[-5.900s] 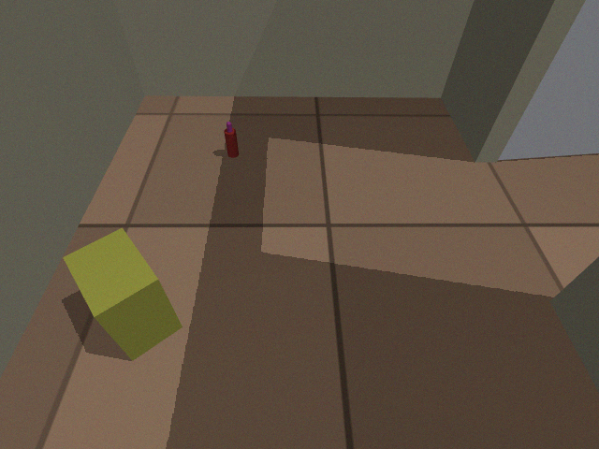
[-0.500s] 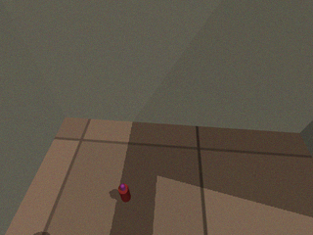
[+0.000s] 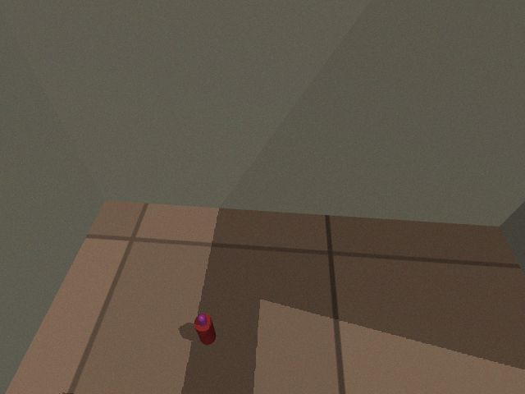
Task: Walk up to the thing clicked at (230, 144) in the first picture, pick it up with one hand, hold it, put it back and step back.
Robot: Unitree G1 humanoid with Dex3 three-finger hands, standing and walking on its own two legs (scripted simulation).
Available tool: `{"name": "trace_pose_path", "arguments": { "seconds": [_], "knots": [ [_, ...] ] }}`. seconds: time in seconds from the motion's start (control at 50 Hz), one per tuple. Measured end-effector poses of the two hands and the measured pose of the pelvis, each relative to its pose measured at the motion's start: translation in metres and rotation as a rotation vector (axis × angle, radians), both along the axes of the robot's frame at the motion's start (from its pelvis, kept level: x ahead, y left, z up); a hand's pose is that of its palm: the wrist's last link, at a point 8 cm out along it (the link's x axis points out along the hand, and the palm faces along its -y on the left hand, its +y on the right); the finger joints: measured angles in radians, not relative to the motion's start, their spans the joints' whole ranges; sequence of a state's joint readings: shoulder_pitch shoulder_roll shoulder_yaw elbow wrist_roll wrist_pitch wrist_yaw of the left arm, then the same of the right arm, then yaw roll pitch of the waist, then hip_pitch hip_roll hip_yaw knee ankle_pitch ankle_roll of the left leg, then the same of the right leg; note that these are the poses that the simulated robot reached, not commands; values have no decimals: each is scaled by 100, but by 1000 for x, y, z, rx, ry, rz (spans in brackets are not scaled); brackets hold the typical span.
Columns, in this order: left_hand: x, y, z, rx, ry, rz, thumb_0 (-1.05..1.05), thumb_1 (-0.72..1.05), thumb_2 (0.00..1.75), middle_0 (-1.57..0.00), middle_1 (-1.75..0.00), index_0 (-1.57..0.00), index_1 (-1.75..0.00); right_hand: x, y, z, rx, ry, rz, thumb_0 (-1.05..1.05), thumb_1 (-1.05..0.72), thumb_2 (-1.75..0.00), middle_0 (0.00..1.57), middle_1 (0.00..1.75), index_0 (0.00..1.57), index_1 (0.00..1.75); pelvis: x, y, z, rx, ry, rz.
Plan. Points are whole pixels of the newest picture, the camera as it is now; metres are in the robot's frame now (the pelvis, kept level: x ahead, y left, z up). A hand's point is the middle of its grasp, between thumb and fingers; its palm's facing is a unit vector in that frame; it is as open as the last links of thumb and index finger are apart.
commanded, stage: stand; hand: left
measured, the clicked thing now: (204, 327) +0.44 +0.18 -0.68
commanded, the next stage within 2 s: go down in 1.78 s
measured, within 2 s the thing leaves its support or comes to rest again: neither
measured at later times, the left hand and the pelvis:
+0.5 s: hand out of the picture +0.08 +0.25 -0.15, palm faces -0.03 -0.94 -0.34, open 7.4 cm; pelvis +0.00 -0.01 +0.00, yaw +0 degrees
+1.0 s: hand out of the picture +0.08 +0.25 -0.15, palm faces -0.02 -0.94 -0.34, open 7.4 cm; pelvis +0.00 -0.01 +0.00, yaw +0 degrees
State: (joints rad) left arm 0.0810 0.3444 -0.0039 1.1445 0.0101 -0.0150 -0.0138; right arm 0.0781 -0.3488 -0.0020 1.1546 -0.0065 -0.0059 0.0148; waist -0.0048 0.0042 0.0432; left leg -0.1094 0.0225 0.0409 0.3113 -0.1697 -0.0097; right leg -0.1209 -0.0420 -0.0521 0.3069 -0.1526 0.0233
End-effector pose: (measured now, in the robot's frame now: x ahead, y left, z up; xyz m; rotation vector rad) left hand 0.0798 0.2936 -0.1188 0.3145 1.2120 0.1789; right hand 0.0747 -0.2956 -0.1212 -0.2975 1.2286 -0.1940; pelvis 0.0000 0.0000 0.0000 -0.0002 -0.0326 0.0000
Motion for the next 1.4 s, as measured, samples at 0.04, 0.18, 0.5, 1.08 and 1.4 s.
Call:
{"name": "trace_pose_path", "arguments": {
  "seconds": [0.04,0.18,0.5,1.08,1.4],
  "knots": [
    [0,0,0,1,2,1,1,91,90,-20,-30,-20,-30,0,-1,0,-1,2,1,0,-90,-90,20,30,20,30,1,0,0,0,0,1],
    [1,-1,0,3,6,3,1,91,90,-20,-30,-20,-30,1,-2,-1,-2,7,4,0,-90,-90,20,30,20,30,3,-2,0,0,0,2],
    [-2,-3,1,7,10,10,1,91,90,-20,-30,-20,-30,4,-4,-1,2,5,10,0,-90,-90,20,30,20,30,5,-6,0,0,-3,4],
    [-8,-4,1,11,14,13,1,91,90,-20,-30,-20,-30,-1,-8,-1,-1,10,10,0,-90,-90,20,30,20,30,4,-8,0,-1,-7,2],
    [-7,-4,1,9,15,9,1,91,90,-20,-30,-20,-30,-2,-7,-1,-3,15,10,0,-90,-90,20,30,20,30,6,-7,0,0,-6,2]
  ]
}}
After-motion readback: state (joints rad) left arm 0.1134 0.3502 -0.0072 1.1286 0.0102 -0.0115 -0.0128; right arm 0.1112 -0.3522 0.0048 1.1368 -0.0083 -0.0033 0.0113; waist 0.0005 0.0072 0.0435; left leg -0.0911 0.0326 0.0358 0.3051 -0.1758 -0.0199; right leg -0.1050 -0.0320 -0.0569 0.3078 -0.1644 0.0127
